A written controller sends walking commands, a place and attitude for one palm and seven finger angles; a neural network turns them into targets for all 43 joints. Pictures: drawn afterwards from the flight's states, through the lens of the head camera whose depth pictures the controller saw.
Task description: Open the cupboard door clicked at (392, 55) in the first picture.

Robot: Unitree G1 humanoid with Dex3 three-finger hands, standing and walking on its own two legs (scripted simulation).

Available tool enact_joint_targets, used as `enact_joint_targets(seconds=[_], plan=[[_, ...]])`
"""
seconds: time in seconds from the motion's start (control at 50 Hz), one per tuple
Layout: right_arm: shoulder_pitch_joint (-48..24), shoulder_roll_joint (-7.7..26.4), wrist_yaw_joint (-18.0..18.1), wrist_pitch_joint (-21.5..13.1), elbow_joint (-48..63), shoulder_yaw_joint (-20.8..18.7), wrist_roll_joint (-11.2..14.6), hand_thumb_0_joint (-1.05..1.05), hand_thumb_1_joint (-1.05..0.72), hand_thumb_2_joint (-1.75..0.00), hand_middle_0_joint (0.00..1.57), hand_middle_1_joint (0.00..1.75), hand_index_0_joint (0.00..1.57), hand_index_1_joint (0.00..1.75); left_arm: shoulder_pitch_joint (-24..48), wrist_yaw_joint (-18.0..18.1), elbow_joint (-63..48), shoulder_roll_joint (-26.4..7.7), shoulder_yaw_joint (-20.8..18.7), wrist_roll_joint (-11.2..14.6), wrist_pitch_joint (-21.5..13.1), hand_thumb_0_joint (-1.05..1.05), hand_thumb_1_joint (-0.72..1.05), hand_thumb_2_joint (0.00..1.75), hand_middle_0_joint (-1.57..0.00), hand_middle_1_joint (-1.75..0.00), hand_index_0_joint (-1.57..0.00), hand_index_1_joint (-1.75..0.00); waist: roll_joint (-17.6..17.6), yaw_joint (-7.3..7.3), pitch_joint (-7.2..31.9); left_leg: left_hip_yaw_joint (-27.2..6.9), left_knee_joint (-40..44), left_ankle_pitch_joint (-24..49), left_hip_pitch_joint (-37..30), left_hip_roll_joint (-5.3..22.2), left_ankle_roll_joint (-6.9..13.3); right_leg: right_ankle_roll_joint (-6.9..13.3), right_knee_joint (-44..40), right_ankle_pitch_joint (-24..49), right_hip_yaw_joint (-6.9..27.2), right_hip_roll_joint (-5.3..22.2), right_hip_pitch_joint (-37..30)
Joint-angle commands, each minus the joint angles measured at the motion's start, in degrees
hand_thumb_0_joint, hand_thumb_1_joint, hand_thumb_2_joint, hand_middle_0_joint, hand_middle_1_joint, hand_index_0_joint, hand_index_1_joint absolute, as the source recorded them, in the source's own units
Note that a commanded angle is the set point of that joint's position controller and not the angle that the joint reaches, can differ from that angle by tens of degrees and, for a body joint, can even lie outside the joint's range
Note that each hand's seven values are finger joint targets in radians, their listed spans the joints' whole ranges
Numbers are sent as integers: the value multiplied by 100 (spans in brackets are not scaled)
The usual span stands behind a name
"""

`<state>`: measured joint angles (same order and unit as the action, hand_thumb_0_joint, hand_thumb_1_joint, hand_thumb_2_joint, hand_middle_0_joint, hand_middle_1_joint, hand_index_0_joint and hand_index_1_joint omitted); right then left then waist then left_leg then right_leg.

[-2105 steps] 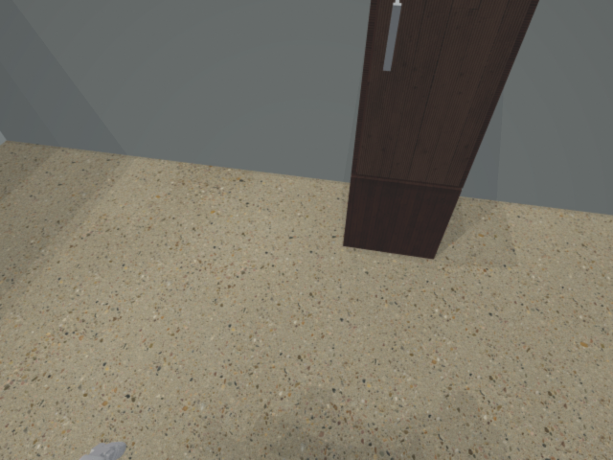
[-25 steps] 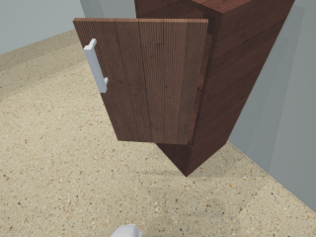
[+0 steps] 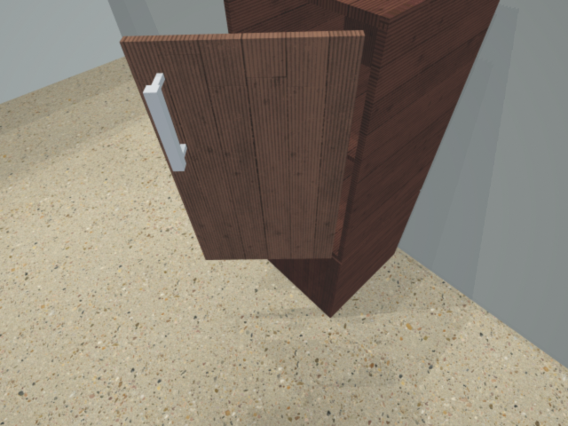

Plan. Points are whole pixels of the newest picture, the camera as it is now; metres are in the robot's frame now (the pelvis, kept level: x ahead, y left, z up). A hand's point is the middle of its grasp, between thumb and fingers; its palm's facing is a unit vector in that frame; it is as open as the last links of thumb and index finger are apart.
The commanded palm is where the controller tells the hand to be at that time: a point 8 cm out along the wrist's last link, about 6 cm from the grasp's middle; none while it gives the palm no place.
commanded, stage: come to a stop and stand still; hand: left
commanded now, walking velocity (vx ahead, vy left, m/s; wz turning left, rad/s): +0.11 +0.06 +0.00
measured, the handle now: (169, 124) +0.54 +0.21 +0.13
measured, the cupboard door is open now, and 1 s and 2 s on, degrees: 47 47 47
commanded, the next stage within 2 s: look again from close up in 0.42 s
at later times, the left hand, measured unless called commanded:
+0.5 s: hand out of the picture -0.02 +0.16 -0.17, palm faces +0.08 -0.98 -0.20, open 7.4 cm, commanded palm none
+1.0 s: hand out of the picture +0.03 +0.28 -0.17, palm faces -0.01 -0.97 -0.24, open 7.4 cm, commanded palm none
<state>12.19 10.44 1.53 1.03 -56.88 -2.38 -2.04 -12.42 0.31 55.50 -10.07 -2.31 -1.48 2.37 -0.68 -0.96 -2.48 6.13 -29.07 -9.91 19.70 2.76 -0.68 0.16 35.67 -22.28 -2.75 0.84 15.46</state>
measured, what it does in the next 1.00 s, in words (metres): steps on the spot: left foot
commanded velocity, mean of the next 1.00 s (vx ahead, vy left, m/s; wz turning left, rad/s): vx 0.00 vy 0.05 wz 0.00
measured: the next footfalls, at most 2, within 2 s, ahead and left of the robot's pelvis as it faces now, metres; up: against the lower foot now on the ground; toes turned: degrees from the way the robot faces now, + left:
left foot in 0.46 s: +0.04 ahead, +0.11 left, +0.00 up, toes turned +3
right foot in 1.68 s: +0.03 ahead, -0.13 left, +0.00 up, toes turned +2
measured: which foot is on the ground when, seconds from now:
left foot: down 0.00-0.02, up 0.04-0.44, down 0.46-1.00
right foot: down 0.00-1.00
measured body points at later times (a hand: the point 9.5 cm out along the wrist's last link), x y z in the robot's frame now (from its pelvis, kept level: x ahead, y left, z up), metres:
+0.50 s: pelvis +0.00 -0.01 +0.00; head +0.02 -0.01 +0.45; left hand -0.03 +0.21 -0.16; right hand +0.05 -0.24 -0.15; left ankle +0.00 +0.10 -0.73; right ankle -0.02 -0.09 -0.73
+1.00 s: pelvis +0.00 +0.09 +0.00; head +0.03 +0.09 +0.45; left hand +0.04 +0.33 -0.15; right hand +0.03 -0.15 -0.15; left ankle +0.00 +0.11 -0.73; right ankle -0.02 -0.08 -0.73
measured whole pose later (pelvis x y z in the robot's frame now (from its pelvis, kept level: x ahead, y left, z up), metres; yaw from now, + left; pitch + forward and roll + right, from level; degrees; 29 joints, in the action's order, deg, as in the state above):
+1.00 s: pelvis +0.00 +0.09 +0.00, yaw +0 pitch +1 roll +0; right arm 15.1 10.1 1.7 -0.8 -58.0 0.2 -1.3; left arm -13.9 2.2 58.6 -11.4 0.1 -1.3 1.2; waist 0.4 0.1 -2.1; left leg 6.8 -24.8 -13.6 12.7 -6.9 8.4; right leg 1.0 30.7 -19.4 2.6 3.8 13.3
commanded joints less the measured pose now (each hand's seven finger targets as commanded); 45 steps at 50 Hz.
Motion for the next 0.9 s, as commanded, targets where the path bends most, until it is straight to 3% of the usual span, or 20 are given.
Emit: enact_joint_targets(seconds=[0.0, 0.02, 0.04, 0.1, 0.2, 0.3, 0.38, 0.42, 0.44, 0.46, 0.48, 0.5, 0.52, 0.56, 0.58, 0.6, 0.64, 0.68, 0.72, 0.88], plan=[[-40, 161, -33, -6, 348, -12, 106, 0, -90, -90, 20, 30, 20, 30, -883, 117, -18, -888, -131, -32, -212, 0, 90, 90, -20, -30, -20, -30, 1688, 298, 86, -161, -812, -1767, 887, -70, -5, 575, -2564, -58, 1937, 1651, -533], [-119, 272, -74, 4, 345, -8, 81, 0, -90, -90, 20, 30, 20, 30, -639, 116, -99, -871, -74, -6, -240, 0, 90, 90, -20, -30, -20, -30, 1218, 302, 58, -468, -1250, -1887, 588, 19, 38, 855, -2689, -600, 1902, 1779, -27], [-45, 323, -102, 32, 198, -41, 43, 0, -90, -90, 20, 30, 20, 30, -401, 139, -134, -693, -62, -6, -315, 0, 90, 90, -20, -30, -20, -30, 1338, 191, -241, -593, -1546, -1524, 654, 51, 65, 712, -2783, -687, 1787, 1487, 250], [415, 233, -102, -6, -202, 4, 55, 0, -90, -90, 20, 30, 20, 30, -339, 134, -41, -459, -8, 42, -410, 0, 90, 90, -20, -30, -20, -30, 732, 37, -475, -501, -1909, -936, 620, 18, -8, 680, -2572, 757, 1313, 1220, -28], [341, 205, -60, -52, -204, 26, 113, 0, -90, -90, 20, 30, 20, 30, -892, 158, 164, -686, -81, 29, -456, 0, 90, 90, -20, -30, -20, -30, 437, 308, -77, -438, -1426, -1249, 793, -48, -144, 1089, -1929, 3215, 1368, 1562, -1243], [238, 150, -3, -38, -84, 38, 187, 0, -90, -90, 20, 30, 20, 30, -1023, 226, 289, -777, -131, 19, -396, 0, 90, 90, -20, -30, -20, -30, 683, 382, 255, -486, -913, -1406, 469, -136, -151, 1265, -1397, 4619, 1373, 1692, -1478], [595, 20, 21, -60, -228, 45, 203, 0, -90, -90, 20, 30, 20, 30, -774, 226, 323, -696, -96, 43, -353, 0, 90, 90, -20, -30, -20, -30, 775, 126, 361, -354, 411, -284, -780, -219, -86, 856, -1074, 3950, 1064, 1313, -759], [712, 225, 52, -133, -293, 30, 166, 0, -90, -90, 20, 30, 20, 30, -765, 207, 332, -462, -34, 68, -312, 0, 90, 90, -20, -30, -20, -30, 186, 111, 382, -681, 603, 925, -1528, 244, 132, 490, -926, 2538, 752, 819, -132], [-79, 489, 15, -146, 163, -2, 183, 0, -90, -90, 20, 30, 20, 30, -1448, 432, 555, -504, -2, 67, -496, 0, 90, 90, -20, -30, -20, -30, -266, 370, 64, -364, -913, 9, -531, 188, 21, -77, -1340, 4710, 1391, 1097, -525], [263, 128, -35, -35, 364, 32, 177, 0, -90, -90, 20, 30, 20, 30, -1187, 396, 209, -907, -68, 0, -535, 0, 90, 90, -20, -30, -20, -30, 188, 140, 205, -552, -1352, -1360, 132, -42, 106, 172, -1621, 3633, 1857, 1605, -659], [101, 158, -61, 19, 372, 39, 118, 0, -90, -90, 20, 30, 20, 30, -1086, 353, 152, -890, -57, -51, -540, 0, 90, 90, -20, -30, -20, -30, -35, 224, -22, -652, -1630, -1513, 153, -9, 119, 464, -1773, 3207, 2067, 1810, -311], [144, 105, -75, 8, 395, 27, 136, 0, -90, -90, 20, 30, 20, 30, -838, 342, 163, -772, -14, -69, -532, 0, 90, 90, -20, -30, -20, -30, 53, 44, -138, -650, -1635, -1528, 159, 75, 115, 875, -1765, 2470, 1628, 1690, -67], [205, 95, -100, -20, 430, 35, 137, 0, -90, -90, 20, 30, 20, 30, -778, 329, 52, -718, -4, -71, -543, 0, 90, 90, -20, -30, -20, -30, 175, 9, -154, -541, -1382, -1335, 11, 16, 94, 968, -1762, 2185, 1451, 1519, 68], [521, 127, -109, -88, 371, 58, 143, 0, -90, -90, 20, 30, 20, 30, -562, 315, -16, -719, 5, -43, -504, 0, 90, 90, -20, -30, -20, -30, 454, -133, 68, -420, -307, -717, -762, -98, 93, 747, -1420, 1599, 947, 1115, 277], [664, 149, -115, -141, 287, 53, 132, 0, -90, -90, 20, 30, 20, 30, -512, 317, -57, -634, 10, -31, -467, 0, 90, 90, -20, -30, -20, -30, 280, -143, -24, -503, 48, -394, -933, -14, 125, 580, -1159, 1133, 678, 843, 397], [655, 326, -112, -182, 300, 66, 107, 0, -90, -90, 20, 30, 20, 30, -570, 289, -50, -507, 43, 21, -414, 0, 90, 90, -20, -30, -20, -30, -247, -64, -92, -870, 260, -121, -791, 203, 235, 385, -957, 540, 538, 537, 451], [437, 534, -71, -215, 399, 69, 59, 0, -90, -90, 20, 30, 20, 30, -730, 278, -14, -371, 81, 21, -304, 0, 90, 90, -20, -30, -20, -30, -857, 105, -332, -1663, 1037, -538, -74, 657, 552, 174, -591, 115, 100, 165, 69], [273, 639, -29, -230, 491, 52, 67, 0, -90, -90, 20, 30, 20, 30, -827, 245, 16, -336, 118, -35, -271, 0, 90, 90, -20, -30, -20, -30, -513, 225, -518, -1899, 1346, -734, 182, 763, 709, 153, -469, 164, 51, 121, -26], [263, 692, -6, -266, 498, 72, 70, 0, -90, -90, 20, 30, 20, 30, -834, 210, 53, -347, 128, -11, -276, 0, 90, 90, -20, -30, -20, -30, -170, 222, -201, -1814, 1327, -589, -203, 690, 671, 159, -565, 362, 161, 179, -40], [429, 728, 73, -327, 244, 100, 85, 0, -90, -90, 20, 30, 20, 30, -542, 203, 81, -478, 142, 31, -225, 0, 90, 90, -20, -30, -20, -30, -188, 169, 171, -1724, 1374, 856, -1158, 743, 450, 98, -530, 306, 296, 256, 165]])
